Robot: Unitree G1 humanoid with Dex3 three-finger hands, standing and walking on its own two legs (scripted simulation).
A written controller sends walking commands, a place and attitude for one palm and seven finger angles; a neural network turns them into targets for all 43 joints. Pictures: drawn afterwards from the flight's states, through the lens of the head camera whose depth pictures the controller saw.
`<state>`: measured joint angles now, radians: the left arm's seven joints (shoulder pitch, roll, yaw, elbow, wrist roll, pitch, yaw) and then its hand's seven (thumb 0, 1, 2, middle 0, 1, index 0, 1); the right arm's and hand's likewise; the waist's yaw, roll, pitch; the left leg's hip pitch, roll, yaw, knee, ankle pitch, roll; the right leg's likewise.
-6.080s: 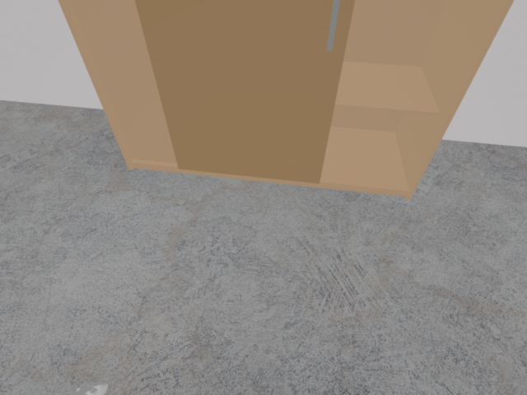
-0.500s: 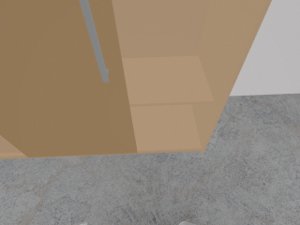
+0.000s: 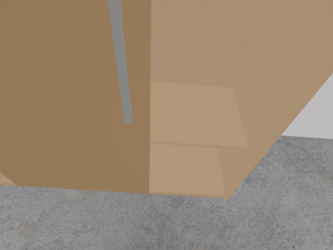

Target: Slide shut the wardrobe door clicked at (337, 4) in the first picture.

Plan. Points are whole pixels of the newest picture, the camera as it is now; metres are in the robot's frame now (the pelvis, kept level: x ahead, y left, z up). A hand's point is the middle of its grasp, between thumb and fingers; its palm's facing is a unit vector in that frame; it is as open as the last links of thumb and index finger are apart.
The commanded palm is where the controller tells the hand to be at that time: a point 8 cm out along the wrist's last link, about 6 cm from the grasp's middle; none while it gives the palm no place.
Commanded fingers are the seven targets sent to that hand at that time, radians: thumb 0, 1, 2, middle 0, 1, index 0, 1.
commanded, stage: come to a stop and stand still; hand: left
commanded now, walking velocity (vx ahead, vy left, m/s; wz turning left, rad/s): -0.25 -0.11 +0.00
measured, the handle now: (124, 70) +0.48 +0.17 +0.17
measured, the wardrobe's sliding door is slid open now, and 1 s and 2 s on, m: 0.46 0.46 0.46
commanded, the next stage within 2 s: look again from close up in 1.32 s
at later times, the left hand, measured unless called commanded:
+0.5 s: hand out of the picture +0.03 +0.13 -0.15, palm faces +0.06 -0.97 -0.25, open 7.3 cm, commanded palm none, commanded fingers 0.00 0.90 0.90 -0.20 -0.30 -0.20 -0.30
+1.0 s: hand out of the picture -0.03 +0.16 -0.18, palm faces +0.05 -0.98 -0.18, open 7.3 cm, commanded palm none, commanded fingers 0.00 0.90 0.90 -0.20 -0.30 -0.20 -0.30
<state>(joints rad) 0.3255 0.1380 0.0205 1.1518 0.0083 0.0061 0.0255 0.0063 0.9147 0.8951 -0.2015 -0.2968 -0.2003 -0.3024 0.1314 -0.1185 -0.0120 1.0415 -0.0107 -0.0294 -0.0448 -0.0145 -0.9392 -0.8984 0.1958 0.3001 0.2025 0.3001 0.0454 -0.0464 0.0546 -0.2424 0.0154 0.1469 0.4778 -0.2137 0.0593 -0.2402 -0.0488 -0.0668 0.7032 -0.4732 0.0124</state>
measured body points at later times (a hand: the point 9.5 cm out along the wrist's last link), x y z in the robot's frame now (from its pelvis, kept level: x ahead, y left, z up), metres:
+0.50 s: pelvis -0.01 -0.06 +0.01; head +0.00 -0.08 +0.45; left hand +0.03 +0.18 -0.13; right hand +0.02 -0.30 -0.16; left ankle -0.03 +0.08 -0.69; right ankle +0.00 -0.17 -0.74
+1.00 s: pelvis -0.01 -0.02 +0.00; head +0.00 -0.01 +0.45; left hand -0.03 +0.21 -0.16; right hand +0.00 -0.24 -0.15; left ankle -0.04 +0.10 -0.74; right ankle +0.00 -0.17 -0.74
